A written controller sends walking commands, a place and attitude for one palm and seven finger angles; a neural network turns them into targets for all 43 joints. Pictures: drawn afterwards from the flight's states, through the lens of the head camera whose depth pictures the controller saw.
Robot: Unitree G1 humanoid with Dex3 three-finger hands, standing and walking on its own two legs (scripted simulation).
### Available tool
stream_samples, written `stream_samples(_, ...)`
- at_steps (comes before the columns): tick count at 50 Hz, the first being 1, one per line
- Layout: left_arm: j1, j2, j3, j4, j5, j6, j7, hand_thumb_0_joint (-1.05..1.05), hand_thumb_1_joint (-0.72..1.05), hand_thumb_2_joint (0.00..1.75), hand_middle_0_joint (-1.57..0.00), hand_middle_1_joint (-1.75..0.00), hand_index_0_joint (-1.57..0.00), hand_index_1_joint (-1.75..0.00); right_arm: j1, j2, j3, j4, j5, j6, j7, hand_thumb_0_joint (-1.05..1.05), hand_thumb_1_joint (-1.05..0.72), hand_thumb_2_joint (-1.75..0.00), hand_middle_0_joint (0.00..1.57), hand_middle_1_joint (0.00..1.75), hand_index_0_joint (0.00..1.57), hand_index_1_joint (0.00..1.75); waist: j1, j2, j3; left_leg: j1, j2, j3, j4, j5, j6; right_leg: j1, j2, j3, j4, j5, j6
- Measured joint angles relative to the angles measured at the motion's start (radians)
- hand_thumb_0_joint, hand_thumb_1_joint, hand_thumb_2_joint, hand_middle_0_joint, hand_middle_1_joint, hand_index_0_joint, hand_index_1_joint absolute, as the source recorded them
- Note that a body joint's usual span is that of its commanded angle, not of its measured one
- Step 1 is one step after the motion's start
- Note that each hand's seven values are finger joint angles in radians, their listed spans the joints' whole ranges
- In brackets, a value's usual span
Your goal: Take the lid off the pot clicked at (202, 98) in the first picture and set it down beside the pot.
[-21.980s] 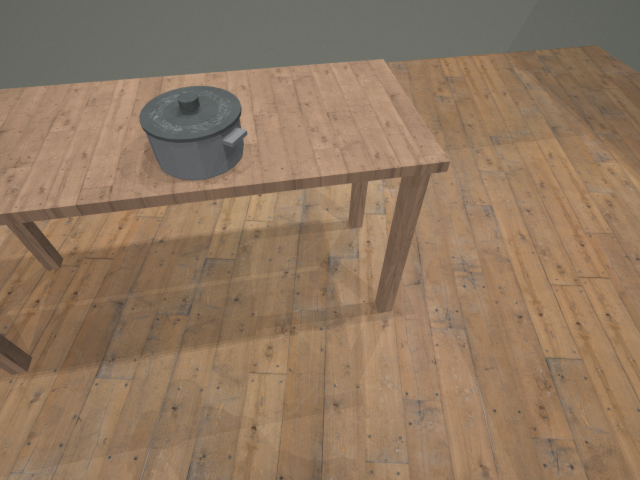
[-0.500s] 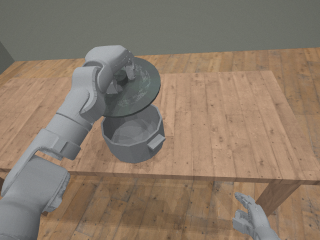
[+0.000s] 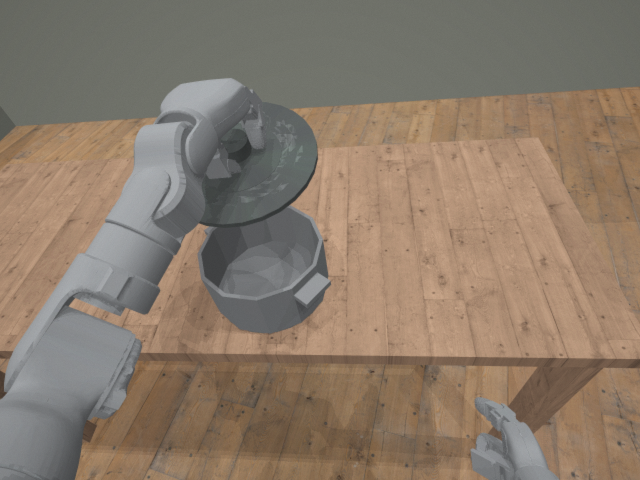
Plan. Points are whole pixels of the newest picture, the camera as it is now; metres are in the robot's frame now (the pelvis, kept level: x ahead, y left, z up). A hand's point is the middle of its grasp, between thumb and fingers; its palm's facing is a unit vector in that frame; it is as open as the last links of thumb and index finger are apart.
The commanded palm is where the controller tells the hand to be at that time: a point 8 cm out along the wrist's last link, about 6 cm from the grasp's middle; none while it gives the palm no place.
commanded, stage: move the lid sideways beside the pot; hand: left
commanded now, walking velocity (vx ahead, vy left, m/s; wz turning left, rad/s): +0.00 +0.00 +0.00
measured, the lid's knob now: (233, 146) +0.47 +0.12 +0.20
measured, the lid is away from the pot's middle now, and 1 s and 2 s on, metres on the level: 0.03 0.14 0.23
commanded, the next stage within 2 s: lower the lid onto the table in 1.88 s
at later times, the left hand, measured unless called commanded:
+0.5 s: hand (161, 171) +0.41 +0.19 +0.21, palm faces -0.17 +0.00 -0.99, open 6.7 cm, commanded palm +0.39 +0.20 +0.29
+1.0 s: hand (108, 171) +0.41 +0.26 +0.21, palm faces -0.20 -0.02 -0.98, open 6.7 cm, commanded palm +0.39 +0.26 +0.29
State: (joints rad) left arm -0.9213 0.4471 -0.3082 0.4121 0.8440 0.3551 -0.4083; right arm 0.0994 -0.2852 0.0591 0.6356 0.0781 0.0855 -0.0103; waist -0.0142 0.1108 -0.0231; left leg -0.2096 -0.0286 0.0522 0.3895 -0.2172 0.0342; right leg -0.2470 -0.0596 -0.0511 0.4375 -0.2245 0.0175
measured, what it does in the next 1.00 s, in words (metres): stands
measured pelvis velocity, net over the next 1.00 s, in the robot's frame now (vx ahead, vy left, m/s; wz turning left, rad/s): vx -0.01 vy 0.01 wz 0.02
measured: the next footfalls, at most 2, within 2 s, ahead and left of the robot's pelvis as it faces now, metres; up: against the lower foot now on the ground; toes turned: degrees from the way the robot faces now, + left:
none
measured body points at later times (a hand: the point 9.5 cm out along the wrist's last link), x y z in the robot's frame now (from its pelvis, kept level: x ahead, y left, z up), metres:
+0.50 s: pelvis -0.01 +0.00 +0.00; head +0.01 -0.04 +0.45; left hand +0.41 +0.19 +0.26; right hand +0.19 -0.22 -0.11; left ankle -0.01 +0.10 -0.74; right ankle +0.00 -0.13 -0.74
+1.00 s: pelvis -0.01 +0.01 +0.00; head +0.02 -0.02 +0.45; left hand +0.42 +0.25 +0.27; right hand +0.14 -0.25 -0.12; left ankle -0.01 +0.10 -0.74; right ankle +0.00 -0.13 -0.74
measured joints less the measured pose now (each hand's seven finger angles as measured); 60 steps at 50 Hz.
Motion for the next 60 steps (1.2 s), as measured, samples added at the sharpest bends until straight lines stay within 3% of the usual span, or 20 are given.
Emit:
stream_samples(10,0.071,0.056,0.012,-0.085,0.004,0.004,-0.031,0.02,0.31,0.64,-0.76,-0.9,-0.79,-0.91,-0.014,-0.002,-0.003,-0.028,0.006,0.016,0.003,0.01,-0.91,-0.9,0.19,0.3,0.2,0.3,0.018,-0.005,0.003,-0.007,0.0,-0.008,0.008,-0.001,0.002,0.002,0.0,-0.008,-0.004,0.003,0.001)
stream_samples(21,0.044,0.107,0.013,-0.043,0.007,-0.012,-0.068,0.02,0.3,0.65,-0.76,-0.9,-0.79,-0.91,-0.016,-0.004,0.0,-0.022,0.01,0.006,-0.008,0.01,-0.91,-0.9,0.19,0.3,0.2,0.3,0.025,-0.016,0.01,-0.017,-0.006,-0.026,0.011,0.01,0.003,0.005,-0.006,-0.026,-0.012,0.012,0.001)
stream_samples(26,0.025,0.118,0.017,0.0,0.009,-0.039,-0.086,0.03,0.3,0.65,-0.76,-0.9,-0.79,-0.91,-0.012,-0.001,0.005,-0.014,0.01,0.007,-0.016,0.01,-0.91,-0.9,0.2,0.3,0.2,0.3,0.018,-0.018,0.017,-0.022,-0.007,-0.028,0.013,0.013,0.005,0.002,-0.007,-0.028,-0.014,0.017,0.002)
stream_samples(39,0.018,0.194,0.119,0.088,0.027,-0.11,-0.109,0.03,0.31,0.64,-0.75,-0.9,-0.79,-0.91,0.058,-0.014,-0.007,-0.015,0.007,0.01,-0.022,0.01,-0.91,-0.9,0.2,0.3,0.21,0.3,-0.016,-0.025,0.023,-0.03,-0.001,-0.017,0.005,0.016,0.007,-0.005,0.0,-0.017,-0.034,0.031,0.003)
stream_samples(47,0.066,0.24,0.18,0.061,0.016,-0.158,-0.124,0.03,0.31,0.64,-0.75,-0.9,-0.79,-0.91,0.078,-0.035,-0.024,-0.019,0.011,0.022,-0.019,0.01,-0.91,-0.9,0.2,0.3,0.2,0.3,-0.02,-0.024,0.025,-0.029,0.001,-0.018,0.009,0.012,0.01,0.006,0.003,-0.018,-0.051,0.038,0.007)
stream_samples(60,0.03,0.275,0.153,0.116,0.022,-0.211,-0.128,0.03,0.31,0.64,-0.75,-0.9,-0.79,-0.91,0.049,-0.02,-0.019,-0.025,0.016,0.022,-0.03,0.01,-0.91,-0.9,0.2,0.3,0.2,0.3,-0.005,-0.035,0.04,-0.049,-0.009,-0.037,0.009,0.023,0.017,0.001,-0.007,-0.037,-0.067,0.05,0.01)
